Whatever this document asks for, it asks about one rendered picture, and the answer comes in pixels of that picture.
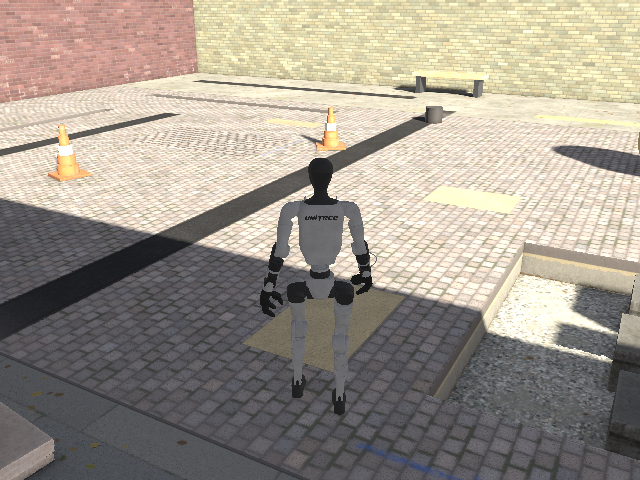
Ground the robot right forearm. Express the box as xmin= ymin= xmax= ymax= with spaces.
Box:
xmin=355 ymin=240 xmax=371 ymax=278

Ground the robot left forearm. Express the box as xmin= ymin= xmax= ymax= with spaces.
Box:
xmin=262 ymin=242 xmax=284 ymax=292

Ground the robot right hand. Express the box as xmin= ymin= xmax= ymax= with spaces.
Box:
xmin=350 ymin=272 xmax=373 ymax=295

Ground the robot right upper arm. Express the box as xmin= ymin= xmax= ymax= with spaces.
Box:
xmin=341 ymin=201 xmax=367 ymax=255

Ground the robot left upper arm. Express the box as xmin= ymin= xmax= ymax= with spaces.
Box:
xmin=274 ymin=201 xmax=300 ymax=258

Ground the left robot shin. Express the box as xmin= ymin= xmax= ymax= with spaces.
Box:
xmin=291 ymin=320 xmax=305 ymax=385

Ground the robot right thigh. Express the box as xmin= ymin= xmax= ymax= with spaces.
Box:
xmin=332 ymin=279 xmax=354 ymax=353

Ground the robot left hand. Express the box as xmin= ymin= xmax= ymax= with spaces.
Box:
xmin=260 ymin=289 xmax=283 ymax=317

